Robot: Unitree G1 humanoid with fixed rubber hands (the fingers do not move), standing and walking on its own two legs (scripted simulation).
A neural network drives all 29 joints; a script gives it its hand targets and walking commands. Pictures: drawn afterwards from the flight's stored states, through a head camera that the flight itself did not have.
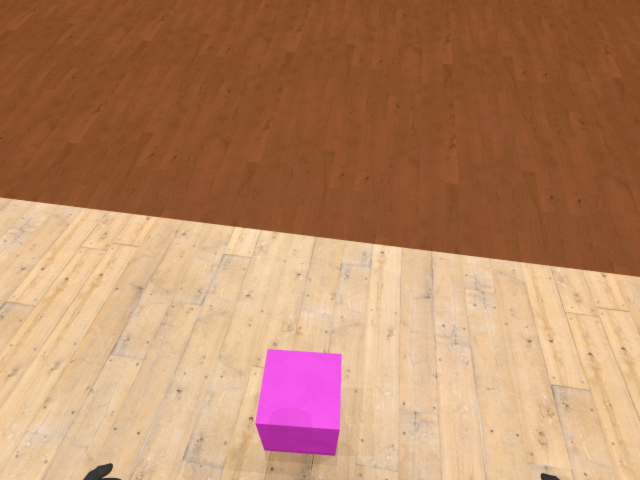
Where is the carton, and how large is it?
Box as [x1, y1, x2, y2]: [255, 349, 341, 455]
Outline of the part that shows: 267,349 255,421 264,449 334,455 339,430 341,354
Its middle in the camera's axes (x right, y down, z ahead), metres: -0.05 +0.46 +1.11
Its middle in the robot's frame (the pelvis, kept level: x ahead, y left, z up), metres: +0.45 +0.05 -0.66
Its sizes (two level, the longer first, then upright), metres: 0.210 0.200 0.250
